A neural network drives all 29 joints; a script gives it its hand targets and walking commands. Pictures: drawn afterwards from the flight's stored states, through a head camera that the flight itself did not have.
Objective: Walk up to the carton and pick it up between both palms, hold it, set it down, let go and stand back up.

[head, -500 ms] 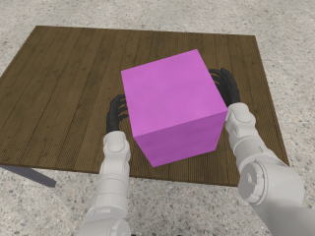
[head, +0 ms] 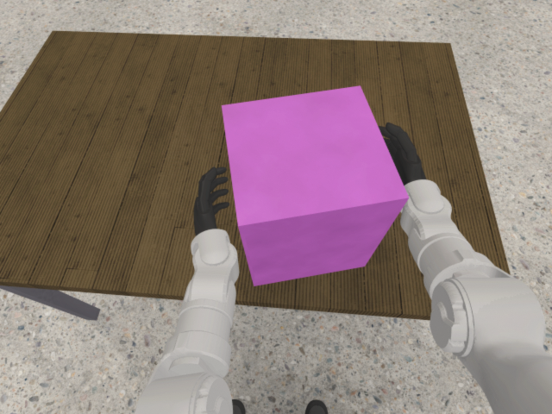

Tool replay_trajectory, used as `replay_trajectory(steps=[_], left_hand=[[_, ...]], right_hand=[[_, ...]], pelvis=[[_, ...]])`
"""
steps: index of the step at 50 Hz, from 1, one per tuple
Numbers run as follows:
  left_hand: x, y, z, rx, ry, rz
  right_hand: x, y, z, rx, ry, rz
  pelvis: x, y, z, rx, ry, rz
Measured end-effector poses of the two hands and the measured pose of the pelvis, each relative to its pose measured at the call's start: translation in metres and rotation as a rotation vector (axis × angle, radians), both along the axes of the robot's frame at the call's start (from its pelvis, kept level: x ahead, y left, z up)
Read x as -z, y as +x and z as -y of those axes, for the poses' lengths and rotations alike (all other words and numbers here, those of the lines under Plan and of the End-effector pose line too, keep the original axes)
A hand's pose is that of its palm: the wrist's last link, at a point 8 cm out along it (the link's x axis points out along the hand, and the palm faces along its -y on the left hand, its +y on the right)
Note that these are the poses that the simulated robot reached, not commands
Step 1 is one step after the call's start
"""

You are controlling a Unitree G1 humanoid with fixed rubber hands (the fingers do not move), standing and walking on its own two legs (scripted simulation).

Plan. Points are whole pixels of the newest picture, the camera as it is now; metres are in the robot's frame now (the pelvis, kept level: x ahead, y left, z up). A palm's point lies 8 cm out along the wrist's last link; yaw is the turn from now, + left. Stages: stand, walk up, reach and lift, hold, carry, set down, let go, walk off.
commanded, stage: set down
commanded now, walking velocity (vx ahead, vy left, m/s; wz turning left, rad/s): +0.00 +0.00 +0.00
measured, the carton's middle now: (301, 195) +0.44 +0.00 -0.03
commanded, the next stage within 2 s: none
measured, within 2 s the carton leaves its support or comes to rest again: neither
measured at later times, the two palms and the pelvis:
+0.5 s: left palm (207, 238) +0.34 +0.14 +0.01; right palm (425, 190) +0.43 -0.18 +0.03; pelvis -0.02 +0.00 -0.01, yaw -1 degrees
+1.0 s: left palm (206, 270) +0.30 +0.14 +0.00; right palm (457, 241) +0.36 -0.23 -0.01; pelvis -0.04 -0.02 -0.01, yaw -1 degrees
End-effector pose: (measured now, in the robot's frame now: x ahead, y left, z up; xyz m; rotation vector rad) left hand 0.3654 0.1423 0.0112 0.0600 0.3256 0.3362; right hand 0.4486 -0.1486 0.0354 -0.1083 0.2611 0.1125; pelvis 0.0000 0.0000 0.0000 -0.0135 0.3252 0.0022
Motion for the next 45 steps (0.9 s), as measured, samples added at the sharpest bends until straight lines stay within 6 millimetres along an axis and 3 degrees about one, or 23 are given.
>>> replay_trajectory(steps=[13, 20, 33, 45], left_hand=[[0.007, -0.011, 0.001, 0.003, -0.022, 0.000], [0.010, -0.019, 0.000, 0.020, -0.027, 0.009], [-0.006, -0.035, 0.004, 0.037, -0.027, 0.075], [0.005, -0.054, 0.008, 0.027, -0.029, 0.032]], right_hand=[[0.009, 0.001, 0.003, -0.024, 0.002, -0.013], [0.010, -0.009, 0.016, 0.000, -0.010, -0.021], [0.018, -0.045, 0.044, 0.024, -0.014, -0.026], [0.042, -0.075, 0.063, 0.005, 0.002, -0.051]], pelvis=[[0.005, -0.008, 0.001, 0.006, -0.005, -0.029], [0.006, -0.016, 0.002, 0.008, -0.005, -0.027], [0.009, -0.033, 0.004, 0.011, -0.003, 0.012], [0.011, -0.040, 0.013, 0.013, 0.009, 0.039]])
